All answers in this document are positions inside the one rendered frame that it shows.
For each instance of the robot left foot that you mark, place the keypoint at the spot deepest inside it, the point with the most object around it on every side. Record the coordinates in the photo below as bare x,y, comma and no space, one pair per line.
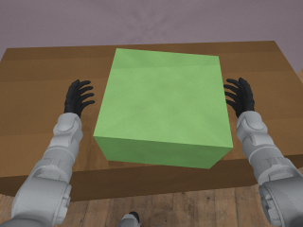
135,215

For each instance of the pedestal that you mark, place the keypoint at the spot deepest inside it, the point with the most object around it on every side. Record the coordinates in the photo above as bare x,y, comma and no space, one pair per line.
34,82

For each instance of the left robot shin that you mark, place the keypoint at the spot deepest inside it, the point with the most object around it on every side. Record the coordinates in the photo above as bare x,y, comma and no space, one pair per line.
129,216

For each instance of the left robot upper arm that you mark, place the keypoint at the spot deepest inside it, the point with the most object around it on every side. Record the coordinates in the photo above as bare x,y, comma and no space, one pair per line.
43,203

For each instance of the robot left forearm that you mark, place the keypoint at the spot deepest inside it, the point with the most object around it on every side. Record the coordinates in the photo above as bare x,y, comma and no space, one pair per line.
59,156

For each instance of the robot right hand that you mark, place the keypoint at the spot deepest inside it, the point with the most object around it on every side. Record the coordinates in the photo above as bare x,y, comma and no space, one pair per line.
243,98

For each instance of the robot left hand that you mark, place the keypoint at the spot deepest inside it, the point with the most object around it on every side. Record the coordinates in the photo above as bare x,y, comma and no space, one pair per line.
73,103

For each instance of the robot right forearm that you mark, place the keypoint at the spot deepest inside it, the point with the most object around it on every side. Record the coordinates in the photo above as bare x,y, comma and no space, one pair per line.
261,152

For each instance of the carton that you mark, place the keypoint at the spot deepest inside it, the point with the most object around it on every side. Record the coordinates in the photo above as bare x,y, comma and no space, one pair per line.
164,108

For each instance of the right robot upper arm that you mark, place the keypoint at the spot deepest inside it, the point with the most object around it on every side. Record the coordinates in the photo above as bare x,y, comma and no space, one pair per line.
282,201

